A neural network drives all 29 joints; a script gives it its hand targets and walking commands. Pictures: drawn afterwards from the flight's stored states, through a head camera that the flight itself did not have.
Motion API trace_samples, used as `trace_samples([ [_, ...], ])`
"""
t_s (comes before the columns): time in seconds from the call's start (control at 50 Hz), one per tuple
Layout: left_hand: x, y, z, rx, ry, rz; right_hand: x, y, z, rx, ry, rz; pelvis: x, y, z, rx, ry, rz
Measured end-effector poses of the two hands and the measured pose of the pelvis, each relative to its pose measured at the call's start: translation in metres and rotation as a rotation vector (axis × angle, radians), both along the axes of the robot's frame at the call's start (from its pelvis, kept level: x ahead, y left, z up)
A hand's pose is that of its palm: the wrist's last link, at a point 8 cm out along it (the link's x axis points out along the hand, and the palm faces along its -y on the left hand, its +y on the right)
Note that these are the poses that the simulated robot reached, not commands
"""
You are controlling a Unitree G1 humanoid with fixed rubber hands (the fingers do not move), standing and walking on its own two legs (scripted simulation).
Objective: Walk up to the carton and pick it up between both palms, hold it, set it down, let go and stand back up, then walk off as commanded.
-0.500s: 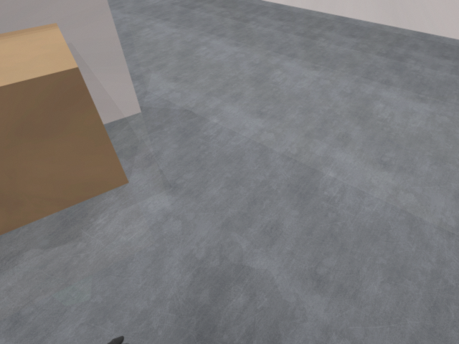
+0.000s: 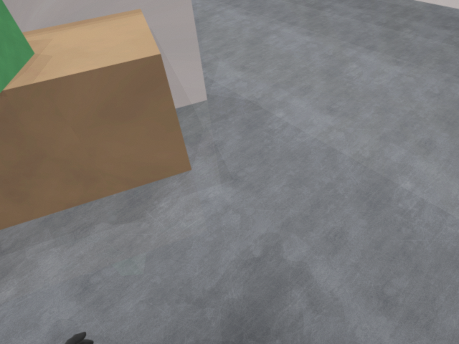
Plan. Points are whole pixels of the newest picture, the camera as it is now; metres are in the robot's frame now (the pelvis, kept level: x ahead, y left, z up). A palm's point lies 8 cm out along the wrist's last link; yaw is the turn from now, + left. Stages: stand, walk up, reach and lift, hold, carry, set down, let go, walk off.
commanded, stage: walk up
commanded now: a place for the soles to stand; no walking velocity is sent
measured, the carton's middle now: out of the picture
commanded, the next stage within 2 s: none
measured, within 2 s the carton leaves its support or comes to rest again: neither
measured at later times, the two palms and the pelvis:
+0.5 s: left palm out of the picture +0.08 +0.46 -0.09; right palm (338, 324) +0.21 -0.16 -0.12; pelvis +0.07 +0.12 -0.01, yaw +11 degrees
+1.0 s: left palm out of the picture +0.13 +0.52 -0.05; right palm (285, 270) +0.31 -0.07 -0.12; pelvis +0.15 +0.19 +0.00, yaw +17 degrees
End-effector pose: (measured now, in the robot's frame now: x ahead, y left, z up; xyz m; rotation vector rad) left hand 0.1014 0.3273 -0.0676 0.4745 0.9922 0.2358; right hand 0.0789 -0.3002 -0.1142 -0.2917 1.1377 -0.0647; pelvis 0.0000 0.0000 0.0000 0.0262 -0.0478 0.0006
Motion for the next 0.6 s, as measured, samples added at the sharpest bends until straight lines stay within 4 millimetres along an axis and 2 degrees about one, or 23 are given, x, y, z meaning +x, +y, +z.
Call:
trace_samples([
  [0.1, -0.009, 0.004, 0.003, 0.012, -0.002, 0.031, 0.022, 0.007, -0.006, 0.015, 0.008, 0.029, 0.011, 0.001, -0.001, -0.01, 0.002, 0.032],
  [0.24, -0.022, 0.032, 0.01, 0.029, 0.029, 0.104, 0.057, 0.032, -0.007, 0.022, 0.025, 0.103, 0.027, 0.023, 0.002, -0.004, 0.018, 0.099],
  [0.36, -0.026, 0.074, 0.003, 0.018, 0.041, 0.164, 0.093, 0.078, -0.007, 0.015, 0.023, 0.161, 0.044, 0.063, 0.0, -0.017, 0.03, 0.156],
  [0.44, -0.023, 0.111, -0.014, -0.002, 0.048, 0.197, 0.117, 0.117, -0.01, -0.005, 0.0, 0.198, 0.057, 0.1, -0.011, -0.035, 0.038, 0.186],
  [0.48, -0.022, 0.124, -0.019, -0.012, 0.062, 0.217, 0.125, 0.133, -0.01, -0.008, -0.01, 0.206, 0.064, 0.114, -0.012, -0.037, 0.026, 0.195],
  [0.6, -0.005, 0.146, -0.008, -0.017, 0.051, 0.232, 0.15, 0.157, 0.002, -0.028, -0.018, 0.217, 0.086, 0.137, -0.001, -0.038, 0.026, 0.215],
])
